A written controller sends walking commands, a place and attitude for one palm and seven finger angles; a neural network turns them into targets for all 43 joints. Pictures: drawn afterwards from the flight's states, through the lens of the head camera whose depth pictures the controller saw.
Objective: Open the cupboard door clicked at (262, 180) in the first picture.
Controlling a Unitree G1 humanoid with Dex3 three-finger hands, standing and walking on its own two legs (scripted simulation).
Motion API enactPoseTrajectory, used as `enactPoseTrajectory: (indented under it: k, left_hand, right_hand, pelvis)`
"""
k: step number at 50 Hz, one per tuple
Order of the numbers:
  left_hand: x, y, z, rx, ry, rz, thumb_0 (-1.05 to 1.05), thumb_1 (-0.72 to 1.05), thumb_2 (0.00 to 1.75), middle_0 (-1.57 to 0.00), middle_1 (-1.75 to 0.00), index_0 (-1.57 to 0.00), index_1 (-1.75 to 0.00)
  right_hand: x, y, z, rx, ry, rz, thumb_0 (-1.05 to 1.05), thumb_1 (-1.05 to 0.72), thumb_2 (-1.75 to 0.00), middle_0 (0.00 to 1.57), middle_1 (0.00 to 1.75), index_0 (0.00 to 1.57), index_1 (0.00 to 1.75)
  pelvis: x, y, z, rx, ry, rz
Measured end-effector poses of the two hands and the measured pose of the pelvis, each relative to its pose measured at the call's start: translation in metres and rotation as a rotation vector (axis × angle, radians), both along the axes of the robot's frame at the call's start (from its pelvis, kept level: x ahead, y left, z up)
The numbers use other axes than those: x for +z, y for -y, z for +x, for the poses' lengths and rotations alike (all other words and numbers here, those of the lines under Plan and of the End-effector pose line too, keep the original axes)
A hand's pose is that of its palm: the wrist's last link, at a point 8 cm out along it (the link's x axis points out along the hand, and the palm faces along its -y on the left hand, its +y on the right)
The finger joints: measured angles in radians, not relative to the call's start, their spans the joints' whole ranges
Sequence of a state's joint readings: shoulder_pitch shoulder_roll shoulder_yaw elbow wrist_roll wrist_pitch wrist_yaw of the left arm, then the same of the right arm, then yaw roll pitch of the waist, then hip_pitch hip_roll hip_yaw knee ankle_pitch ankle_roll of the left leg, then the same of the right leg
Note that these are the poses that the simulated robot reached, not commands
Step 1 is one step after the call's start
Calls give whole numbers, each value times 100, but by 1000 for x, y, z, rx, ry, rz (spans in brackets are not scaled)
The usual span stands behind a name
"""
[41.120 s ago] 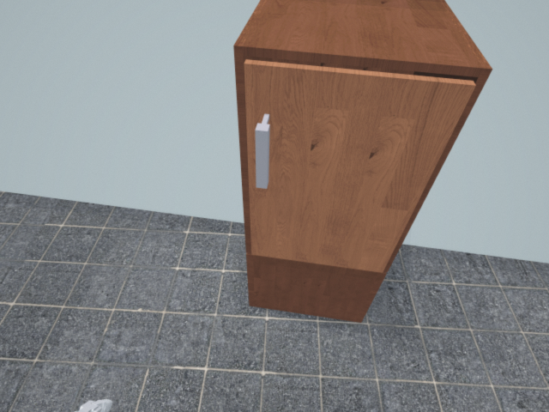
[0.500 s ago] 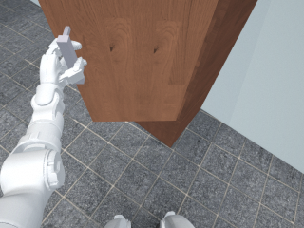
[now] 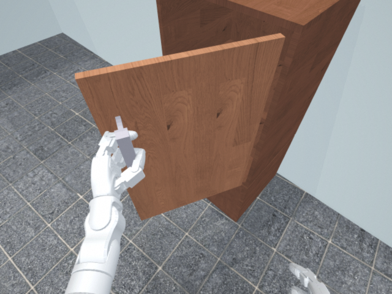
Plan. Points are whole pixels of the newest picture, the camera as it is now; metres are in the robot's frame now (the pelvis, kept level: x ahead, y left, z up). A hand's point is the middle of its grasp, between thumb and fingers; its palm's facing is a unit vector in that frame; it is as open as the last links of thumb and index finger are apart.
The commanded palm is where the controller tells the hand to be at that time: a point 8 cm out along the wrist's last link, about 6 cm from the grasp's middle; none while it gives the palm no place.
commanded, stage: pull the door open along its arc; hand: left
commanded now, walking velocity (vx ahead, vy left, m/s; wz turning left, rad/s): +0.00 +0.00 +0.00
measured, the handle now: (128, 149) +0.39 +0.16 +0.08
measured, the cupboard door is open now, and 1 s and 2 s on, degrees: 64 82 84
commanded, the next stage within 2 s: open thumb and fingers to let go in 0.36 s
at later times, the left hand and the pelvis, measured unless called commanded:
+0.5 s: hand (177, 208) +0.26 +0.04 +0.09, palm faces +0.40 -0.91 -0.01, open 6.5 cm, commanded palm +0.21 +0.09 +0.08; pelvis -0.01 -0.05 +0.00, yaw +5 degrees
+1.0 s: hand (173, 208) +0.26 +0.05 +0.08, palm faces +0.42 -0.91 +0.01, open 12.8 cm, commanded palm +0.22 +0.09 +0.08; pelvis -0.02 -0.05 +0.00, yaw +4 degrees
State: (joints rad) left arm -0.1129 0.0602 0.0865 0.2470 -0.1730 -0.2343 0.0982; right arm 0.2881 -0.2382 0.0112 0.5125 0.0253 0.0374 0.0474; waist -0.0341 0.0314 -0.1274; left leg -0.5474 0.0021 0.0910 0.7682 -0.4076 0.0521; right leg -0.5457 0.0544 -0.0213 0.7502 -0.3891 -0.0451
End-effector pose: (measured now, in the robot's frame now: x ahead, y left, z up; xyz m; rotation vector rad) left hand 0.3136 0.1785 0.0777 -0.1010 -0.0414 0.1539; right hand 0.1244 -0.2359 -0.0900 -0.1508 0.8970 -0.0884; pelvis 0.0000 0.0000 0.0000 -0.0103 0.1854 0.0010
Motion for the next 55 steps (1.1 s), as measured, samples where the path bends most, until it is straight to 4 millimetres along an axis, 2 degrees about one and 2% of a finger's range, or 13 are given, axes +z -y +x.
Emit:
enactPoseTrajectory:
  k: [4,7,13,18,24,28,32,36,42,49,55]
  left_hand:
    - [3,24,-35,62,-26,13,0,62,70,-34,-131,-34,-130]
    - [5,41,-56,104,-53,19,1,60,69,-35,-129,-35,-131]
    - [9,66,-79,211,-94,32,1,59,71,-35,-126,-36,-132]
    - [11,79,-89,245,-101,83,0,60,72,-34,-126,-34,-132]
    - [10,92,-97,257,-96,94,0,62,74,-32,-129,-33,-132]
    - [7,96,-95,275,-93,89,0,65,78,-33,-130,-34,-132]
    - [5,95,-92,289,-93,97,0,60,77,-35,-131,-35,-132]
    - [2,95,-89,274,-97,100,1,46,71,-35,-130,-36,-130]
    - [4,93,-88,268,-81,84,1,13,57,-34,-126,-34,-127]
    - [4,87,-93,278,-77,78,0,-27,40,-32,-121,-32,-121]
    - [2,86,-94,252,-73,74,-1,-43,34,-28,-105,-29,-105]
  right_hand:
    - [12,-11,38,60,94,21,1,-91,-90,20,30,20,30]
    - [21,-18,58,94,141,32,1,-91,-90,20,30,20,30]
    - [29,-22,77,139,172,40,1,-91,-90,20,30,20,30]
    - [24,-13,74,144,159,47,1,-91,-90,21,30,20,30]
    - [8,8,56,141,108,33,1,-91,-90,21,30,20,30]
    - [-2,23,42,137,59,7,1,-91,-90,20,30,20,30]
    - [-8,34,31,119,26,-6,1,-91,-90,20,30,20,30]
    - [-9,40,26,98,28,-6,1,-91,-90,20,30,20,30]
    - [-6,39,25,83,56,-2,1,-91,-90,20,30,20,30]
    - [0,27,32,96,89,1,1,-91,-90,20,30,20,30]
    - [6,12,39,114,116,-3,1,-91,-90,20,30,20,30]
  pelvis:
    - [1,6,0,8,31,8]
    - [3,12,0,20,57,11]
    - [4,27,1,45,95,18]
    - [4,39,1,60,108,26]
    - [3,52,-4,83,120,33]
    - [2,58,-10,92,114,37]
    - [2,62,-14,83,104,42]
    - [2,64,-16,77,100,44]
    - [2,62,-17,66,100,43]
    - [2,54,-18,66,105,39]
    - [2,43,-19,69,107,29]
